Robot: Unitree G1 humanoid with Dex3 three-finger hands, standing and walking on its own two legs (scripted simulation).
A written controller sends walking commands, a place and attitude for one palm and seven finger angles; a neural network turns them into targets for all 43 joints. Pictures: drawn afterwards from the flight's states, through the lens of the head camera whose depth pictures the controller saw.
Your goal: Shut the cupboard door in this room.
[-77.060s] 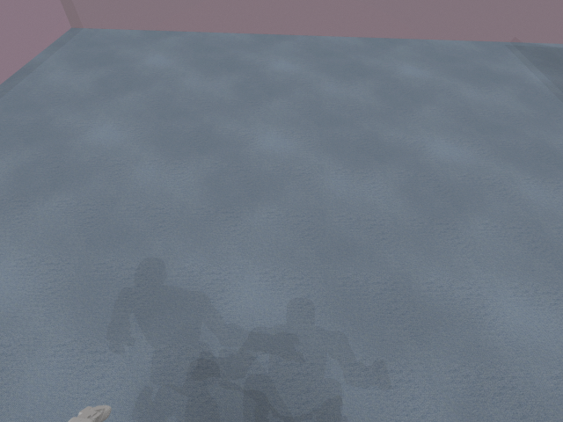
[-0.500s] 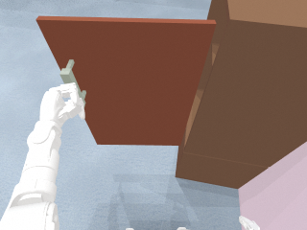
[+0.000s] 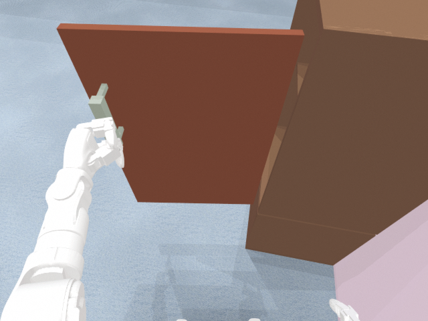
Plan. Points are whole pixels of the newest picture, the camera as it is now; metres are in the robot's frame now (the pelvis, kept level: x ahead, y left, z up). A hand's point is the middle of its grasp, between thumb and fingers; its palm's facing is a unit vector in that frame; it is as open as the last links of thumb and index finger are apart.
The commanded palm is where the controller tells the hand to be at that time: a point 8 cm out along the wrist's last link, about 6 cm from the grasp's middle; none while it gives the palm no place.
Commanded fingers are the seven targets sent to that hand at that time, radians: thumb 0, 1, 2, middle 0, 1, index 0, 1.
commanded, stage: push the door shut along its arc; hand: left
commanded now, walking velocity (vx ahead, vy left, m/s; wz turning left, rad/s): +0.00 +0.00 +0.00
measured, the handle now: (110, 118) +0.48 +0.23 +0.09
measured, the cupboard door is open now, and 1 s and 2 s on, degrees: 100 81 68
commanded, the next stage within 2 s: pull the fist back off the door in 1.78 s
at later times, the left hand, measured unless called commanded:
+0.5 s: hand (128, 126) +0.46 +0.19 +0.09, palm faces -0.11 -0.99 -0.01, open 3.2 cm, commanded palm +0.45 +0.23 +0.09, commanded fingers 0.00 0.90 0.90 -1.30 -1.50 -1.30 -1.50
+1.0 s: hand (146, 104) +0.53 +0.16 +0.09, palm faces -0.23 -0.97 +0.01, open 3.1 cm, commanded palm +0.53 +0.20 +0.09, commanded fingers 0.00 0.90 0.90 -1.30 -1.50 -1.30 -1.50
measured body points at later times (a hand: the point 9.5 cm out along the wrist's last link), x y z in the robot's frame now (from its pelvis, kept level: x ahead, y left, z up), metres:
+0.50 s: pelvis -0.01 -0.01 -0.01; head +0.08 +0.00 +0.43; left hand +0.46 +0.24 +0.10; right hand +0.03 -0.29 -0.12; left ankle +0.00 +0.08 -0.71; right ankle +0.01 -0.11 -0.71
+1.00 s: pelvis -0.01 +0.00 -0.02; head +0.13 +0.02 +0.41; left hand +0.53 +0.21 +0.10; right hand -0.01 -0.28 -0.13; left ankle +0.00 +0.08 -0.71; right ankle +0.01 -0.11 -0.71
